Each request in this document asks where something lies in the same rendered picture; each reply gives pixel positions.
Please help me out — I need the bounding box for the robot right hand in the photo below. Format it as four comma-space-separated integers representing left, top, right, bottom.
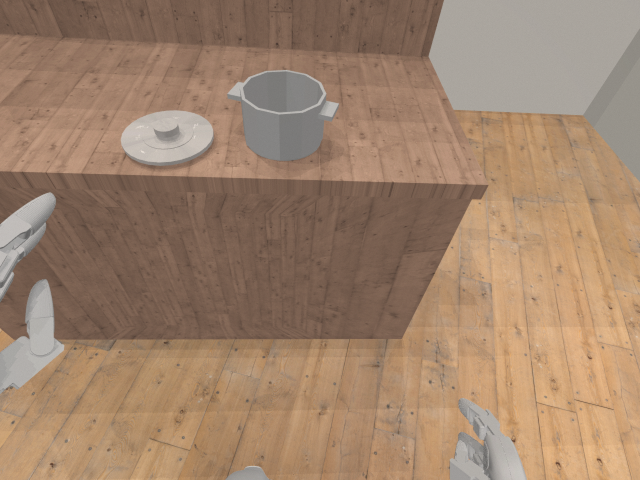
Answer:
450, 398, 527, 480

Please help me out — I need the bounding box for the knob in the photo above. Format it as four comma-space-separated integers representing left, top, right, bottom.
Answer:
153, 118, 179, 138

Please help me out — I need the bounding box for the lid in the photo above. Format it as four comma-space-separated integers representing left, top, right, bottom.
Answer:
121, 110, 214, 166

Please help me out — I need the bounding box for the robot left hand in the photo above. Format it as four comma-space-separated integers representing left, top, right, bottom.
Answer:
0, 192, 64, 394

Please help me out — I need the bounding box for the pot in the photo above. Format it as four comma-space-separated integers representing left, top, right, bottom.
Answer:
227, 70, 339, 161

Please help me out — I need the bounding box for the table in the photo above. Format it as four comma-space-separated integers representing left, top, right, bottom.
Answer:
0, 0, 488, 340

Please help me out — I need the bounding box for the left robot shin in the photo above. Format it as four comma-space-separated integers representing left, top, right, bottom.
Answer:
244, 466, 265, 474

